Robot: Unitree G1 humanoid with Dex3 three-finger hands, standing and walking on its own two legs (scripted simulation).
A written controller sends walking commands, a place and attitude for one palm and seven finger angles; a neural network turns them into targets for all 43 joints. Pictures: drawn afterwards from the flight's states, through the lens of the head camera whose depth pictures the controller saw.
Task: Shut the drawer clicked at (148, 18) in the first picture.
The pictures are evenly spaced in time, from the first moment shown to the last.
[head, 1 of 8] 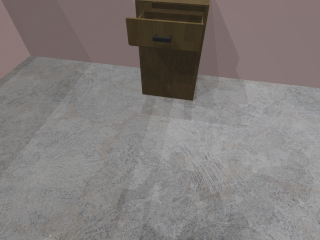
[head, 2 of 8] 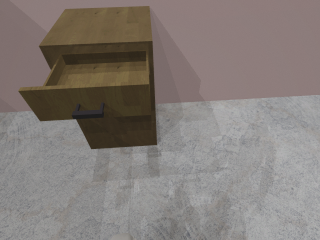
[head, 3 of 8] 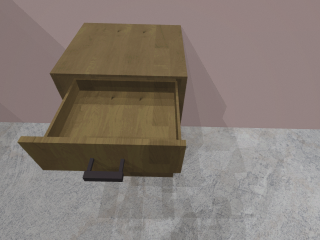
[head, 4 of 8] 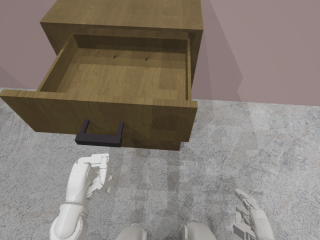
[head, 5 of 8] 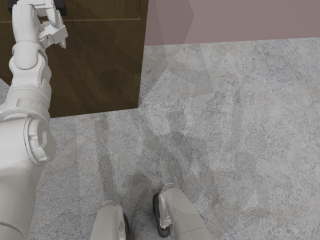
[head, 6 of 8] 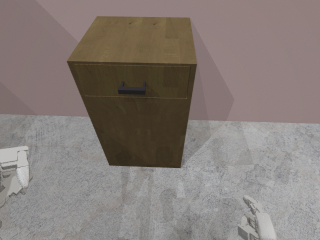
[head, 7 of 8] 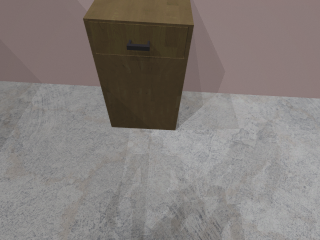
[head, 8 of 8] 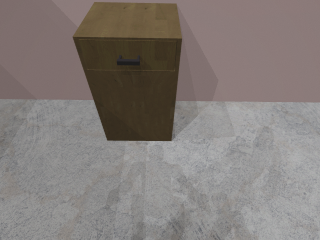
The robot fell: no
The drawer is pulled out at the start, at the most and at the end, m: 0.29 0.29 0.00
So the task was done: yes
